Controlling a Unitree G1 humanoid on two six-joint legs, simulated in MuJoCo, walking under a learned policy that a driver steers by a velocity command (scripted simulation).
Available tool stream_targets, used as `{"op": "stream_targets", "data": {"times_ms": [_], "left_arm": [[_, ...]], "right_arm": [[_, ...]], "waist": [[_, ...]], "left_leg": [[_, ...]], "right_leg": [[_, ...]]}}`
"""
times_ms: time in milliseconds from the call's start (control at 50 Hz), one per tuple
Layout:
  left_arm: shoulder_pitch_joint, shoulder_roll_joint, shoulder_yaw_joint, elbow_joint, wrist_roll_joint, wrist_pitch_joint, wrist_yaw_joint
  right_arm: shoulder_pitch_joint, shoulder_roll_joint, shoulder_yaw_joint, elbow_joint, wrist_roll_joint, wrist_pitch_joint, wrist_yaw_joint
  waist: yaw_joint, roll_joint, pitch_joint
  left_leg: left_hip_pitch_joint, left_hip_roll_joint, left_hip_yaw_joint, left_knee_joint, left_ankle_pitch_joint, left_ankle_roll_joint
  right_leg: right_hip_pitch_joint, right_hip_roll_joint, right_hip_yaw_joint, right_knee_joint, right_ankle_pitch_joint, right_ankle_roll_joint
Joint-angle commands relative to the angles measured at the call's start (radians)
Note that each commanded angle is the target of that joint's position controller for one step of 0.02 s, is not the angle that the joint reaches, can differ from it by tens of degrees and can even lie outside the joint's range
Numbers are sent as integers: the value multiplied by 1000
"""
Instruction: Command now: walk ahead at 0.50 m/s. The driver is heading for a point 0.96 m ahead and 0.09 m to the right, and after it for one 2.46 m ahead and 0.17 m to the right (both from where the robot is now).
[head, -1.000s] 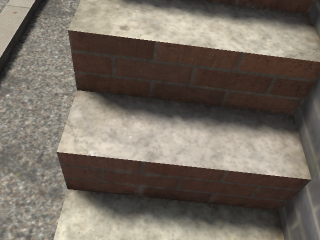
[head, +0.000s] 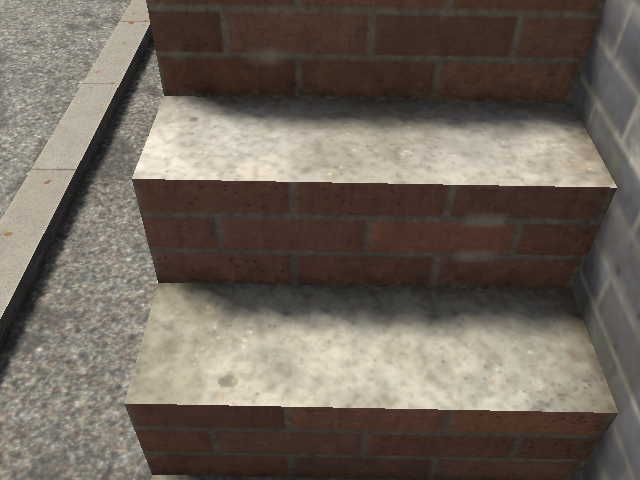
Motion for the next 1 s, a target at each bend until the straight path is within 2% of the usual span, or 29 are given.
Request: {"op": "stream_targets", "data": {"times_ms": [20, 120, 160, 180, 220, 260, 280, 320, 360, 400, 420, 500, 540, 580, 600, 640, 660, 680, 700, 720, 740, 760, 800, 820, 860, 900, 920, 980, 1000], "left_arm": [[-92, 73, 11, -71, -6, -43, 23], [-130, 111, 47, -150, -8, 0, 48], [46, 110, 60, -138, -29, 35, 71], [45, 135, 69, -152, -25, 45, 63], [-133, 109, 60, -201, -69, 53, 46], [-180, 8, 33, -221, -84, 23, 27], [-164, 21, 47, -217, -45, 14, 30], [-150, 5, 36, -287, -7, 26, 39], [-150, -12, 21, -304, 26, 24, 21], [-102, -6, 24, -272, 13, 10, 1], [9, 19, 2, -210, 106, -32, -144], [86, 98, 26, -208, 29, 2, -188], [52, 90, -11, -264, 32, -6, -171], [78, 64, -45, -294, 78, 0, -166], [48, 124, -27, -315, 66, 11, -169], [83, 242, 29, -317, 72, 37, -192], [152, 136, -8, -287, 108, 30, -215], [119, 85, -31, -229, 135, 9, -235], [-227, 16, -91, -367, 177, 33, -245], [-76, -53, -146, -308, 147, 56, -235], [-77, 136, -1, -323, -35, -5, -14], [-158, 261, -2, -366, -81, -28, 46], [-261, 283, 52, -419, -89, -41, 17], [-227, 257, 55, -431, -134, -16, 7], [-155, 188, 23, -412, -115, 8, 29], [-145, 275, 24, -414, -151, 36, 29], [-168, 302, 23, -414, -190, 44, 18], [-45, 263, 20, -412, -178, 70, 38], [-68, 233, -2, -440, -167, 65, 36]], "right_arm": [[40, -64, -13, -31, 27, 23, 9], [55, -75, -19, 20, 69, 62, 9], [35, -87, -22, 62, 106, 92, -1], [124, -106, -38, 133, 77, 102, -11], [256, -71, -36, 192, 56, 97, -20], [184, -114, -50, 152, 30, 62, -35], [90, -145, -61, 117, 24, 53, -40], [-75, -214, -75, 65, 11, 26, -54], [48, -188, -65, 121, 25, -11, -57], [166, -187, -66, 179, 23, -45, -45], [-41, -122, -13, -8, 51, -51, -53], [-39, -224, -13, -111, 28, 7, -71], [-80, -238, -12, -163, 9, 29, -76], [-156, -231, 1, -204, 75, 36, -75], [42, -193, 5, -179, 45, 63, -66], [-50, -163, -17, -247, -39, 101, -29], [-284, -197, -17, -269, 54, 103, -22], [-382, -211, -7, -315, 126, 103, -63], [-132, -233, 13, -270, 216, 99, -65], [-15, -168, 80, -207, 188, 129, -22], [47, -239, -52, -61, 47, 89, -35], [118, -243, -68, -39, 39, 106, -7], [39, -199, -37, -126, 82, 99, 24], [-7, -204, -43, -78, 51, 94, 18], [-18, -267, -83, 4, 46, 114, -4], [-47, -345, -128, 3, 17, 136, -16], [-128, -314, -115, -43, 36, 120, -27], [-269, -244, -97, -110, 63, 94, -55], [-279, -215, -85, -117, 66, 90, -64]], "waist": [[-32, -19, 103], [-23, -125, 88], [67, -119, 118], [63, -125, 76], [-60, -14, 162], [-56, 375, 150], [-27, 288, 89], [90, 60, 66], [62, -5, 79], [16, -11, 55], [-29, -106, 99], [-30, 143, -110], [-37, 102, -103], [6, 41, -83], [-94, -109, -161], [-49, -127, -125], [111, 100, 52], [96, -17, 229], [-71, 33, 149], [-33, 142, -67], [-30, 303, -98], [-130, 137, -215], [-207, -190, -210], [-144, -81, -211], [-42, -99, -116], [-56, -196, 27], [-64, -241, 72], [4, 116, 81], [47, 8, 107]], "left_leg": [[-164, 14, 13, -8, -52, -13], [171, 24, 263, -554, -514, -1], [339, -23, 406, -936, -594, 14], [504, -4, 349, -937, -474, 60], [653, 48, 213, -1053, -351, 142], [421, 413, -440, -1449, -703, 318], [338, 450, -532, -1508, -625, 366], [294, 400, -340, -1457, -538, 265], [433, 355, -200, -1357, -430, 167], [574, 320, -134, -1295, -374, 168], [391, 257, -203, -1168, -424, 220], [40, 182, -140, -1090, -545, 180], [33, 186, -245, -1025, -568, 191], [190, 161, -237, -876, -396, 197], [205, 21, 11, -734, -312, 115], [-172, -108, 226, -349, -382, -10], [-253, -67, 90, -407, -339, 38], [27, -69, 133, -651, -307, 101], [432, -61, 76, -797, 1, 152], [660, -56, -91, -734, 293, 178], [642, -157, 117, -363, -69, 110], [452, -233, 190, -213, -493, 64], [184, -158, 182, -739, -445, 83], [287, -231, 250, -708, -315, 75], [397, -295, 323, -850, -346, 102], [551, -311, 398, -847, -471, 144], [401, -273, 357, -794, -392, 172], [128, -90, 75, -746, -178, 244], [90, -108, 45, -653, -231, 182]], "right_leg": [[-9, -234, 585, -533, -538, -61], [-85, -189, 379, -628, -506, -78], [-39, -188, 331, -678, -529, -73], [-95, -279, 467, -680, -622, -87], [-322, -212, 365, -524, -493, -14], [-220, -48, 108, 168, 74, 96], [-179, -11, 186, 578, 84, 124], [-189, -6, 292, 839, 155, 125], [-239, -41, 359, 772, 210, 97], [-247, -24, 290, 687, 281, 99], [-459, 34, 264, 589, 337, 140], [20, -28, 134, 160, 222, 163], [60, -63, 196, -32, 327, 118], [58, -91, 200, -502, 441, 64], [251, -69, 150, -501, 816, 38], [504, -243, 377, -395, 1441, -98], [410, -214, 332, -765, 1058, 6], [229, -148, 147, -1108, 910, 84], [142, -118, 37, -1455, 824, 106], [349, -205, 129, -1628, 943, 151], [469, -382, 44, -1453, 1707, 213], [620, -399, 39, -1207, 2357, 240], [876, -396, 62, -598, 2759, 172], [768, -352, 16, -585, 2654, 178], [700, -296, -6, -745, 2506, 317], [547, -255, -5, -846, 2826, 531], [595, -252, 14, -621, 2910, 533], [618, -310, 198, -376, 2032, 386], [621, -396, 248, -641, 2047, 346]]}}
